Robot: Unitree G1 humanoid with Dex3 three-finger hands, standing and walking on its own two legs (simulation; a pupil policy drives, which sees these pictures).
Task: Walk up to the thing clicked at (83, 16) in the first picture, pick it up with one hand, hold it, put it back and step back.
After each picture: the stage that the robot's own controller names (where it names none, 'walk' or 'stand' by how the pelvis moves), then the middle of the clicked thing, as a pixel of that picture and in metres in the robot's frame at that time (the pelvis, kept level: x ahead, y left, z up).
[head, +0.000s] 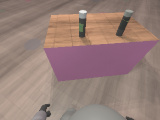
stand; (82, 25) +0.82 +0.13 +0.10
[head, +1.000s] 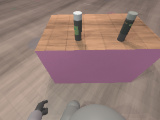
rise first; (77, 27) +0.72 +0.17 +0.12
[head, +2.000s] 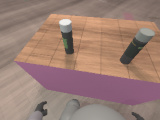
stand; (67, 39) +0.49 +0.20 +0.13
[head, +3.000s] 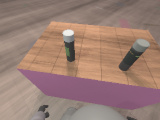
stand; (69, 47) +0.47 +0.18 +0.10
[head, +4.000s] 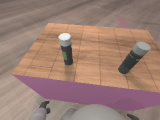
stand; (67, 51) +0.43 +0.19 +0.10
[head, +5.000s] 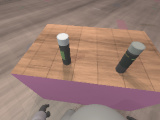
stand; (65, 51) +0.44 +0.21 +0.09
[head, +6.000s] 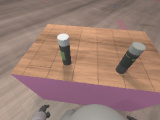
stand; (65, 51) +0.43 +0.21 +0.09
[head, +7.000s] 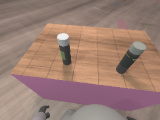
rise first; (65, 51) +0.43 +0.21 +0.09
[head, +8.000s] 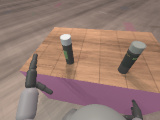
rise first; (68, 51) +0.45 +0.22 +0.10
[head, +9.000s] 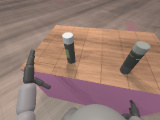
go down; (69, 49) +0.45 +0.21 +0.10
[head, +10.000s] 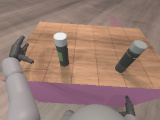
go down; (62, 52) +0.42 +0.20 +0.11
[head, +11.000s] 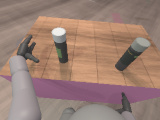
close in; (61, 48) +0.43 +0.20 +0.11
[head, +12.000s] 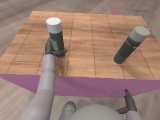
close; (57, 40) +0.46 +0.21 +0.14
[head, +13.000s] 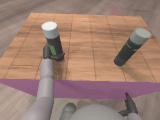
lift; (55, 45) +0.42 +0.22 +0.14
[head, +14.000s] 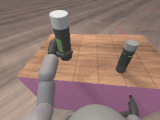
lift; (63, 40) +0.33 +0.16 +0.31
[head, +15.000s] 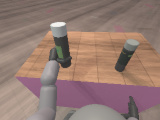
hold; (62, 47) +0.34 +0.18 +0.24
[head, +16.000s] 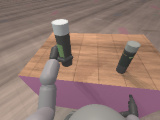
hold; (64, 46) +0.33 +0.17 +0.27
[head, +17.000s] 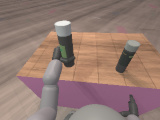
hold; (66, 47) +0.34 +0.16 +0.25
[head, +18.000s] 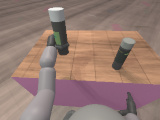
crouch; (60, 34) +0.41 +0.19 +0.28
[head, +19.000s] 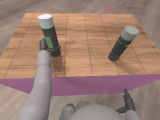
lower; (51, 38) +0.48 +0.23 +0.14
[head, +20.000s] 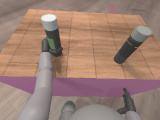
lower; (54, 39) +0.46 +0.23 +0.15
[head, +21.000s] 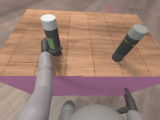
lower; (53, 39) +0.47 +0.22 +0.15
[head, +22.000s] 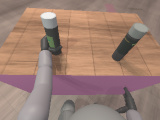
lower; (53, 37) +0.48 +0.22 +0.15
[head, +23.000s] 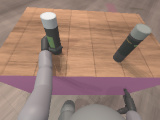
loosen; (53, 37) +0.47 +0.23 +0.15
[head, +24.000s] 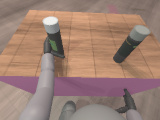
withdraw; (55, 40) +0.46 +0.21 +0.14
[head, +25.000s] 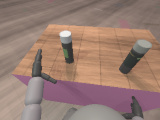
sink last; (67, 49) +0.44 +0.20 +0.12
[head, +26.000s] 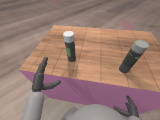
stand; (70, 48) +0.47 +0.21 +0.10
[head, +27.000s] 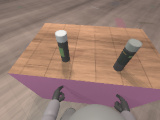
stand; (63, 48) +0.46 +0.22 +0.10
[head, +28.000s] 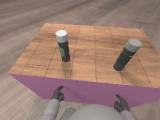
stand; (64, 48) +0.46 +0.22 +0.10
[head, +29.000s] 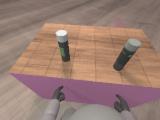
stand; (64, 47) +0.46 +0.22 +0.10
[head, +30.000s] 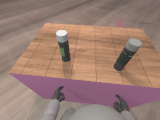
stand; (64, 47) +0.46 +0.22 +0.10
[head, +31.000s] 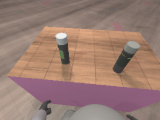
walk; (63, 50) +0.45 +0.22 +0.10
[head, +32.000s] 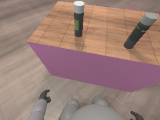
walk; (78, 21) +0.67 +0.14 +0.13
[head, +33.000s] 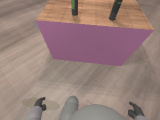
walk; (74, 1) +1.03 +0.26 +0.12
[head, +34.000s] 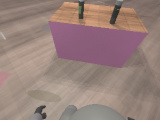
stand; (81, 7) +1.19 +0.21 +0.11
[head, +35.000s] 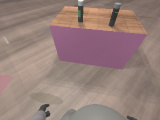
stand; (80, 12) +1.19 +0.20 +0.09
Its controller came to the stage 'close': yes
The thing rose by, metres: 0.21
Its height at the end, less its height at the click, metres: +0.00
